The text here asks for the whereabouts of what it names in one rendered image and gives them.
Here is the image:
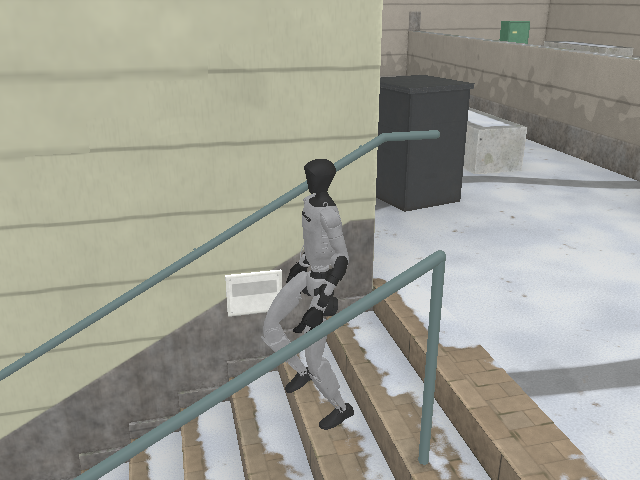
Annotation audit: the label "robot left forearm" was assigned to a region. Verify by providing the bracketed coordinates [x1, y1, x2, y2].
[312, 256, 348, 311]

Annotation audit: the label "left robot hand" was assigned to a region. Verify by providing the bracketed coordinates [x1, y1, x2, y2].
[293, 307, 324, 333]

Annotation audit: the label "robot left thigh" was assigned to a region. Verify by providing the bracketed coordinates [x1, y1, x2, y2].
[304, 295, 338, 378]

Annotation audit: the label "robot right forearm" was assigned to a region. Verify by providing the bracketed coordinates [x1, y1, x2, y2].
[299, 252, 310, 267]

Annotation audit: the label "right robot hand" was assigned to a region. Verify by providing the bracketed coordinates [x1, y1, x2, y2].
[286, 262, 308, 294]

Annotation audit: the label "robot left upper arm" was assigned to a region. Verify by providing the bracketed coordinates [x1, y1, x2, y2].
[320, 208, 349, 268]

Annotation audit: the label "robot right foot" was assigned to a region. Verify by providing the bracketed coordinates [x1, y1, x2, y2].
[285, 367, 313, 393]

